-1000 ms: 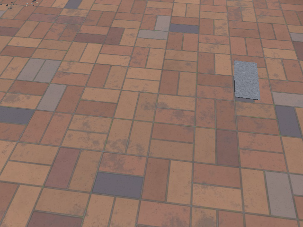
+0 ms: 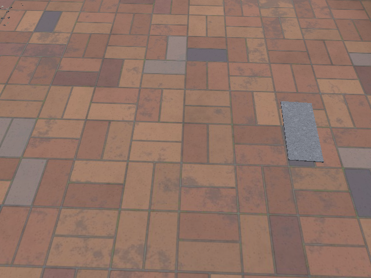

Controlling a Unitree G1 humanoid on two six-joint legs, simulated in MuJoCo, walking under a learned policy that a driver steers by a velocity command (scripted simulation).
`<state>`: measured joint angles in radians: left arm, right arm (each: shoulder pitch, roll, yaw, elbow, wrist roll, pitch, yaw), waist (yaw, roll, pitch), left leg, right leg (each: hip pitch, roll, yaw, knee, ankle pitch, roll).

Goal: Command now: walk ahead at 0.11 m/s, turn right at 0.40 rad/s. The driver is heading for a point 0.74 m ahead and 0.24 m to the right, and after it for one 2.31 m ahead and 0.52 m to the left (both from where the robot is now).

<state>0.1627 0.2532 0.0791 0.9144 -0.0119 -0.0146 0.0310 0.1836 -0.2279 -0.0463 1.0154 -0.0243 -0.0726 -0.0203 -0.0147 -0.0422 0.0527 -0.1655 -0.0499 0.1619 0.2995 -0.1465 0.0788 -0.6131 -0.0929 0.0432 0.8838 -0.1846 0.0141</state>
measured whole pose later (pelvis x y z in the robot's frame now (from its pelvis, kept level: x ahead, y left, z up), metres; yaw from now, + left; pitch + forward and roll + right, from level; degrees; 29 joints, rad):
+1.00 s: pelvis +0.26 -0.09 -0.01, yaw -27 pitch +3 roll +0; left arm 0.07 0.26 0.05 0.65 -0.02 -0.06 -0.03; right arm 0.42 -0.26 -0.06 0.96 0.02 -0.08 0.00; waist -0.12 -0.04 0.01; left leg 0.04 0.03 0.05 0.25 -0.34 -0.02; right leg -0.60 -0.06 0.00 0.61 -0.09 -0.02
